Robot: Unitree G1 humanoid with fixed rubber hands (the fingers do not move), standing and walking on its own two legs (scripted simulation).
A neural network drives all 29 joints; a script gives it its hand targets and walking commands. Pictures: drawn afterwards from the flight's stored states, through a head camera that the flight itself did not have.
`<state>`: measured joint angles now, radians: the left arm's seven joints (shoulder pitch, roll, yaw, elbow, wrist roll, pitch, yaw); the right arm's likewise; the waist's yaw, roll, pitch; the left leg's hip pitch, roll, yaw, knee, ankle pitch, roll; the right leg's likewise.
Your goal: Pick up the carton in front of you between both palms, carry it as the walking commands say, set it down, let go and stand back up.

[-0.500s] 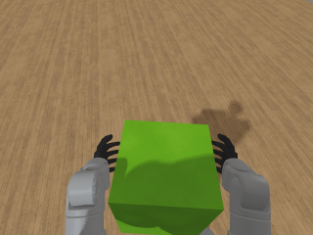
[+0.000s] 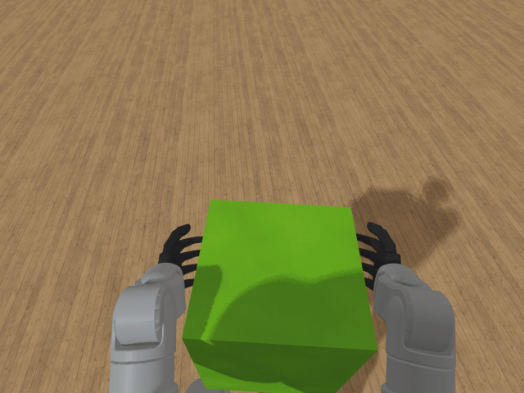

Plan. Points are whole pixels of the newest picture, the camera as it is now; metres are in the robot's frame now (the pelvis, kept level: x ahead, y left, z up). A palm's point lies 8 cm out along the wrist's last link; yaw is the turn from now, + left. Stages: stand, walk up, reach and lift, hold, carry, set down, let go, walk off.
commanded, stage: carry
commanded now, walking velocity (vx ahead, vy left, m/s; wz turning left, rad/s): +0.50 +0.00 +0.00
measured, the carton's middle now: (274, 303) +0.26 +0.00 -0.01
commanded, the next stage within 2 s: none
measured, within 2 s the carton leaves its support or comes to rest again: neither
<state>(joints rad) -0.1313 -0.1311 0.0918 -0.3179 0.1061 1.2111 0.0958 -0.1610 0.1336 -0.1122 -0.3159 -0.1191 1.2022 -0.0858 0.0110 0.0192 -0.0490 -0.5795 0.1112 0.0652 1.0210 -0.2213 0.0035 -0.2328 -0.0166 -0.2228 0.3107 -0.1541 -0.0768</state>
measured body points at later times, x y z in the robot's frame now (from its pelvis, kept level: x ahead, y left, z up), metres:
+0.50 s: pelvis +0.34 +0.05 +0.00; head +0.38 +0.07 +0.45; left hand +0.63 +0.19 +0.04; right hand +0.61 -0.12 +0.05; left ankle +0.36 +0.12 -0.75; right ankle +0.31 -0.09 -0.67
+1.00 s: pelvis +0.68 -0.02 +0.00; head +0.71 -0.03 +0.45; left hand +0.95 +0.13 +0.06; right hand +0.96 -0.17 +0.06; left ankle +0.67 +0.13 -0.67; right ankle +0.68 -0.09 -0.75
